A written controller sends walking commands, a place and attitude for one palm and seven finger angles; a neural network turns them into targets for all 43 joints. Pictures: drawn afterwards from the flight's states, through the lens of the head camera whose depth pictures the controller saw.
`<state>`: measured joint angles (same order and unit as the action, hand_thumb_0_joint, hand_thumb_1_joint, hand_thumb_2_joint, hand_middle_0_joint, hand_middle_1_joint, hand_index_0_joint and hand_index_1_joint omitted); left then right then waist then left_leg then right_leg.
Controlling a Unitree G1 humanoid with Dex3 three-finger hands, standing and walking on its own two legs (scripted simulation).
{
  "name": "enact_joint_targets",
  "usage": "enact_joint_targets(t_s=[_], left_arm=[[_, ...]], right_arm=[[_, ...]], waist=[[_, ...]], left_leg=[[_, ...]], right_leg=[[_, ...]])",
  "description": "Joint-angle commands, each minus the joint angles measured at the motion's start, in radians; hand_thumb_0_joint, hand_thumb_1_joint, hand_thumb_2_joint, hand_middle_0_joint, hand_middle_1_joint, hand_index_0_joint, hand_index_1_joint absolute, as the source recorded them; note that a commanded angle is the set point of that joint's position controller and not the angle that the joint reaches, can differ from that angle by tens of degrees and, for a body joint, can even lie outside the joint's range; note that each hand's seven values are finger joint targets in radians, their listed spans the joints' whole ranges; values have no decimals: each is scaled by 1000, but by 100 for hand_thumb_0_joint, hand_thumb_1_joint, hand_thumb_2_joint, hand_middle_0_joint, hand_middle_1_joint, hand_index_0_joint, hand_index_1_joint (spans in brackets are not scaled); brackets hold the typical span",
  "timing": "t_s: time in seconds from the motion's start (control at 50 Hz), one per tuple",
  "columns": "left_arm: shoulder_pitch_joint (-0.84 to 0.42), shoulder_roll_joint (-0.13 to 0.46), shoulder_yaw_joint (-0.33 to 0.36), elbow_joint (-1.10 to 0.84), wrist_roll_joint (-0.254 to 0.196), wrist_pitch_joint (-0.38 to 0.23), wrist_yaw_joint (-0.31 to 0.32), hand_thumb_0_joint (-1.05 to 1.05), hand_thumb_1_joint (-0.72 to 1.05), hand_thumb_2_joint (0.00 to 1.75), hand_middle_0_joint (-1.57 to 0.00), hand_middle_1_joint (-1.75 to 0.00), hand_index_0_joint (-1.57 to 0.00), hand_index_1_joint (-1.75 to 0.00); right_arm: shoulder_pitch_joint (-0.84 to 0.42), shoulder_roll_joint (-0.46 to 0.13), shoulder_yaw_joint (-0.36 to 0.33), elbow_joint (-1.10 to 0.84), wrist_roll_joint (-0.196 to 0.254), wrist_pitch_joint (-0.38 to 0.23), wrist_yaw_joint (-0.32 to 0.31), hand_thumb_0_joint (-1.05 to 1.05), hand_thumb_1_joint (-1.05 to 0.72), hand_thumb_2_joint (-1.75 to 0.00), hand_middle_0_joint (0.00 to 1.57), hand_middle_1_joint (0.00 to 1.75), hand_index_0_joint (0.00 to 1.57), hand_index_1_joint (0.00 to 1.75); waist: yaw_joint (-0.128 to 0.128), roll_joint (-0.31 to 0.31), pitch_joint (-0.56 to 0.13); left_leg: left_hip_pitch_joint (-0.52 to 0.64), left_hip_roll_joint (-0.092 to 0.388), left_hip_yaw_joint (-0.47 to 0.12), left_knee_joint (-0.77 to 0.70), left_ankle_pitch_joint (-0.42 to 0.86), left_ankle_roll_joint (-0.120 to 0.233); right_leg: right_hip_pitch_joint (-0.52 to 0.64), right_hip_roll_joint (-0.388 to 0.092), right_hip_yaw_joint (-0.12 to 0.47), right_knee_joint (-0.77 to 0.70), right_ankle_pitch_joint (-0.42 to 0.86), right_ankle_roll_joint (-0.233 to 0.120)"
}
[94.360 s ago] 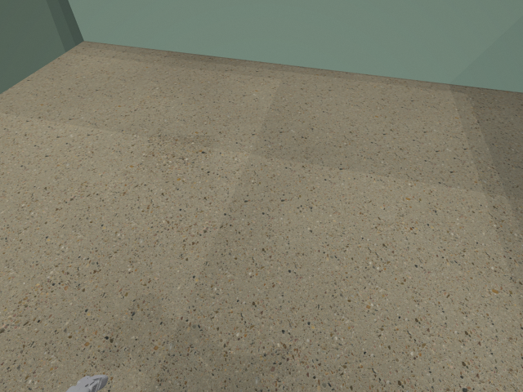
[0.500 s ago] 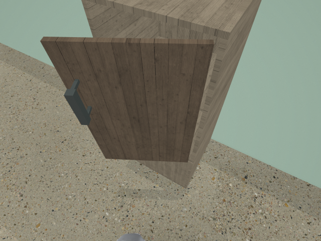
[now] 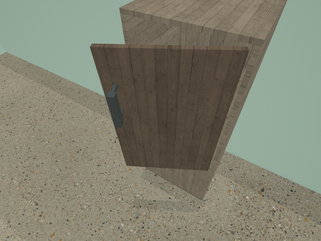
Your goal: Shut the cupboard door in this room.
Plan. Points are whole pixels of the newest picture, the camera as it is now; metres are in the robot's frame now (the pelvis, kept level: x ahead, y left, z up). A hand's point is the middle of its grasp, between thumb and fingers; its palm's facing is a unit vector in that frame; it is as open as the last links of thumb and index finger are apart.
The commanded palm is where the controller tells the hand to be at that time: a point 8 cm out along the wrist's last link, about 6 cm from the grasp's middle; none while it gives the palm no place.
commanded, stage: come to a stop and stand still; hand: left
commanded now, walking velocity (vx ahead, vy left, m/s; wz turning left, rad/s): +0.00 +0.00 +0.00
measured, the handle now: (117, 105) +0.46 +0.18 +0.08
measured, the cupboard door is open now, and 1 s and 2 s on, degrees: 27 27 27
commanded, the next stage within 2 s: look again from close up in 0.40 s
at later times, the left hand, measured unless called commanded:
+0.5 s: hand out of the picture +0.03 +0.20 -0.16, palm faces -0.03 -0.98 -0.20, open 7.3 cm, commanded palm none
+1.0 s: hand out of the picture +0.01 +0.16 -0.16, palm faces +0.00 -0.99 -0.17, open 7.4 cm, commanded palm none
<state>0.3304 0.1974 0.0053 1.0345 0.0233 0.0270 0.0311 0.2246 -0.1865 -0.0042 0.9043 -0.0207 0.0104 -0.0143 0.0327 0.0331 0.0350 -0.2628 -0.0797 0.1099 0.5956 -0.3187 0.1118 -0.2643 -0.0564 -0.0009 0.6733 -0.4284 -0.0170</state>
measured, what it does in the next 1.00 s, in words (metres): stands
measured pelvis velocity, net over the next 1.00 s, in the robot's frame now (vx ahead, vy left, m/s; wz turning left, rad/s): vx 0.02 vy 0.00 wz -0.01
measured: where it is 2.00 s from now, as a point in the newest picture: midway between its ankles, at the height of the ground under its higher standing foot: outside the picture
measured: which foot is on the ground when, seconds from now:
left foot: down 0.00-1.00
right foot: down 0.00-1.00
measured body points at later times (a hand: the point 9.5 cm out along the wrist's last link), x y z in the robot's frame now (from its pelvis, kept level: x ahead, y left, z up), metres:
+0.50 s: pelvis +0.01 +0.03 +0.01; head +0.03 +0.02 +0.46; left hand +0.04 +0.25 -0.14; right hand +0.00 -0.21 -0.14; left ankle +0.01 +0.05 -0.72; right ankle -0.01 -0.14 -0.72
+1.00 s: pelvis +0.02 +0.00 +0.02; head +0.04 +0.00 +0.47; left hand +0.01 +0.21 -0.15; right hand +0.03 -0.23 -0.14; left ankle +0.01 +0.05 -0.72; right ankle -0.01 -0.14 -0.72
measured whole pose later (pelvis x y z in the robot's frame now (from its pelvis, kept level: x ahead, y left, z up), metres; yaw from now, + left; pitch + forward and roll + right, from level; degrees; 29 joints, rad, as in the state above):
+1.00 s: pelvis +0.02 +0.00 +0.02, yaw +0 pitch +0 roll +0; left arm 0.28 0.14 -0.03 1.12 0.01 0.01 0.04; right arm 0.25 -0.16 0.01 1.11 -0.01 -0.03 -0.04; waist 0.00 -0.01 0.04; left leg -0.15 -0.08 0.10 0.38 -0.24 0.10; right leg -0.15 -0.03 0.03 0.44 -0.29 0.02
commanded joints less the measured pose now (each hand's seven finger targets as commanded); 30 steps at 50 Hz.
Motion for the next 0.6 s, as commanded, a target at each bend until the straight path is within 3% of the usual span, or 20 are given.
enact_joint_targets(t_s=[0.0,0.04,0.06,0.08,0.1,0.18,0.22,0.34,0.4,0.58], left_arm=[[46,64,9,-42,1,-25,6,0,90,90,-20,-30,-20,-30],[26,78,3,-42,-1,-37,6,0,90,90,-20,-30,-20,-30],[6,78,2,-45,-3,-41,7,0,90,90,-20,-30,-20,-30],[-7,73,0,-49,-4,-40,8,0,90,90,-20,-30,-20,-30],[-14,71,-3,-53,-5,-38,10,0,90,90,-20,-30,-20,-30],[-2,82,1,-52,-6,-26,14,0,90,90,-20,-30,-20,-30],[-3,87,2,-50,-5,-23,13,0,90,90,-20,-30,-20,-30],[-14,73,-2,-28,-8,-18,12,0,90,90,-20,-30,-20,-30],[-13,63,-4,-14,-10,-17,12,0,90,90,-20,-30,-20,-30],[-10,46,-9,22,-12,-22,12,0,90,90,-20,-30,-20,-30]], right_arm=[[6,-134,-21,-55,4,-28,-12,0,-90,-90,20,30,20,30],[8,-117,-13,-43,7,-33,-9,0,-90,-90,20,30,20,30],[27,-123,-18,-38,5,-36,-9,0,-90,-90,20,30,20,30],[47,-134,-20,-26,4,-37,-9,0,-90,-90,20,30,20,30],[61,-138,-19,-10,3,-39,-8,0,-90,-90,20,30,20,30],[72,-139,-12,27,1,-47,-13,0,-90,-90,20,30,20,30],[76,-130,-7,40,3,-47,-16,0,-90,-90,20,30,20,30],[98,-120,-4,77,5,-48,-24,0,-90,-90,20,30,20,30],[109,-117,-5,98,5,-49,-27,0,-90,-90,20,30,20,30],[124,-96,-2,145,8,-51,-28,0,-90,-90,20,30,20,30]], waist=[[5,-12,15],[-10,-102,5],[-24,-174,12],[-35,-203,14],[-40,-188,15],[-29,-9,-1],[-23,17,-6],[-23,-12,8],[-27,6,4],[-30,-29,3]], left_leg=[[-59,247,-298,-293,99,-7],[-34,198,-277,-296,56,-42],[-4,187,-268,-295,61,-52],[26,184,-255,-293,73,-56],[48,188,-252,-308,78,-59],[93,210,-273,-357,150,-81],[102,214,-272,-354,192,-76],[115,222,-271,-362,244,-94],[141,219,-260,-361,268,-97],[137,205,-222,-337,268,-71]], right_leg=[[26,4,17,-123,89,-11],[34,-13,87,-211,137,-34],[11,-21,99,-220,153,-41],[-6,-24,102,-225,158,-41],[-17,-23,102,-222,155,-38],[-21,-5,68,-174,138,-21],[-13,-4,60,-177,134,-19],[-5,-8,64,-196,150,-18],[-9,-9,67,-199,165,-17],[34,-27,79,-246,226,-17]])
